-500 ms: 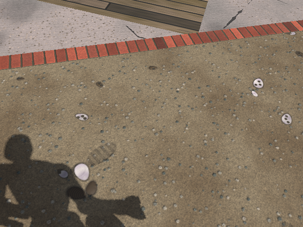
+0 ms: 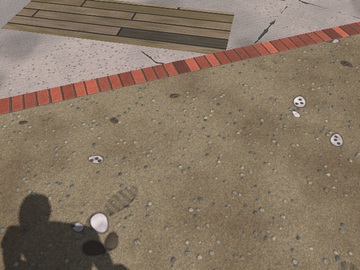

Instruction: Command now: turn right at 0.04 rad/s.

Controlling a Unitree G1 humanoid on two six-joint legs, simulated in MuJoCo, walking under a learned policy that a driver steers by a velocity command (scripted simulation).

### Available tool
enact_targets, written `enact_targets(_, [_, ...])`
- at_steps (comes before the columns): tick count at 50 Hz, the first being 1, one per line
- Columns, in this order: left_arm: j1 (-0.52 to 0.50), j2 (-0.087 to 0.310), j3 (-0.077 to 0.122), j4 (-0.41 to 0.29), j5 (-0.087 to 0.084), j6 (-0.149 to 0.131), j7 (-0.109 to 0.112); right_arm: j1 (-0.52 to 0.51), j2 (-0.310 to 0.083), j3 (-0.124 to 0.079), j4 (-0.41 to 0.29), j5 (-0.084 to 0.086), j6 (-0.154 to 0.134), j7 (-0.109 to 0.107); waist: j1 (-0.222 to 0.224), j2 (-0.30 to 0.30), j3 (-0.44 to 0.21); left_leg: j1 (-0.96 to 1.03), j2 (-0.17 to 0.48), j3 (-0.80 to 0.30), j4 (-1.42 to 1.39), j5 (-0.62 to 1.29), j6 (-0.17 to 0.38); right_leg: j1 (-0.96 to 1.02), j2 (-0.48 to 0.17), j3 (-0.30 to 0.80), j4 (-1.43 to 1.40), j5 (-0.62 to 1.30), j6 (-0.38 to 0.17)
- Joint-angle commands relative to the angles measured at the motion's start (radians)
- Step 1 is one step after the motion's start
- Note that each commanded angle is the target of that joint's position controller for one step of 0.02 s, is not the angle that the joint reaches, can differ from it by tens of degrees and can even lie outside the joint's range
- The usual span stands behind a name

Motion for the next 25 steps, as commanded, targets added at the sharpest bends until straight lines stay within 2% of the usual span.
enact_targets(1, [0.029, 0.133, 0.035, 0.008, -0.001, -0.005, 0.003, 0.015, -0.097, -0.017, -0.002, -0.002, -0.020, -0.001, 0.015, 0.038, 0.019, -0.029, 0.070, -0.080, -0.094, 0.150, 0.027, -0.002, -0.114, 0.105, -0.079, 0.135, -0.027])
enact_targets(4, [0.034, 0.123, 0.034, 0.043, -0.001, -0.010, 0.003, 0.015, -0.095, -0.015, 0.027, 0.001, -0.026, -0.008, 0.014, 0.023, -0.001, 0.002, 0.072, -0.082, -0.101, 0.149, 0.035, -0.009, -0.117, 0.104, -0.086, 0.138, -0.024])
enact_targets(13, [0.078, 0.109, 0.025, 0.137, -0.001, -0.008, 0.009, 0.025, -0.076, -0.005, 0.101, 0.001, -0.025, -0.013, 0.013, -0.002, 0.017, 0.000, 0.072, -0.089, -0.113, 0.093, 0.050, -0.037, -0.114, 0.096, -0.105, 0.098, -0.010])
enact_targets(25, [0.142, 0.075, 0.010, 0.207, 0.000, -0.010, 0.015, 0.045, -0.042, 0.007, 0.162, 0.003, -0.026, -0.015, 0.017, 0.001, 0.031, -0.026, 0.065, -0.092, -0.116, 0.074, 0.056, -0.050, -0.117, 0.087, -0.095, 0.095, -0.002])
